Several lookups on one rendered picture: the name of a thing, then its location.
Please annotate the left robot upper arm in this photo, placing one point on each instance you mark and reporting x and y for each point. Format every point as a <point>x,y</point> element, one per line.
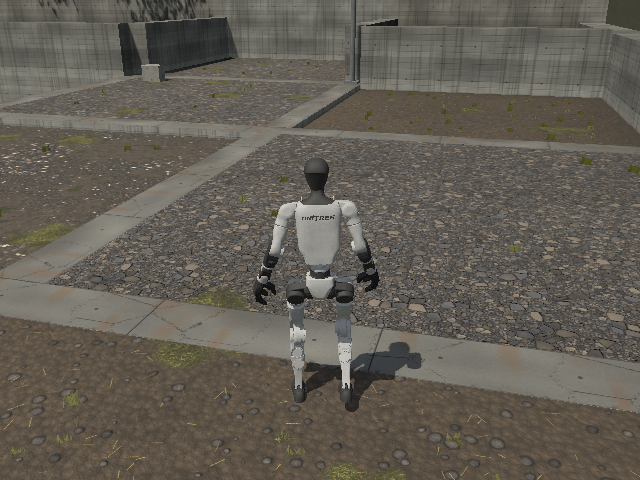
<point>286,212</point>

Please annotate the right robot upper arm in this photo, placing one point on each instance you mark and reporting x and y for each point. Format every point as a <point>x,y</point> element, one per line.
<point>349,210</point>

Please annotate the robot left forearm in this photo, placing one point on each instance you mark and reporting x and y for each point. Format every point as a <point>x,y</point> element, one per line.
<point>267,267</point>

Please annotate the right robot shin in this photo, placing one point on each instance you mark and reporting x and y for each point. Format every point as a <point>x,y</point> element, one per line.
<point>345,355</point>

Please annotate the robot left hand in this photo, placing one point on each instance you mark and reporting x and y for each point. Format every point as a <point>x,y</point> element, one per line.
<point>258,290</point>

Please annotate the robot right hand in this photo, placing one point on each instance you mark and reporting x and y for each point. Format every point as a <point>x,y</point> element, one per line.
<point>365,277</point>

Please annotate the robot right forearm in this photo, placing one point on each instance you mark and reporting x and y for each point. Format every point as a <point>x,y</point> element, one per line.
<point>367,260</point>

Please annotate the robot head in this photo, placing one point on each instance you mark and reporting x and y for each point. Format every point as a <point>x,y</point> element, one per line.
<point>316,173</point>

